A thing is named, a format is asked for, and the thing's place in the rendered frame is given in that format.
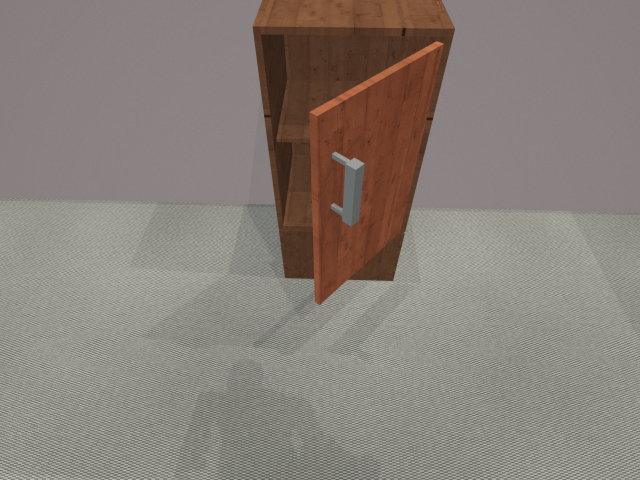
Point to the handle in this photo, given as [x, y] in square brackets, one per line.
[353, 182]

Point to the cupboard door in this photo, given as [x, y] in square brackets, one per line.
[380, 122]

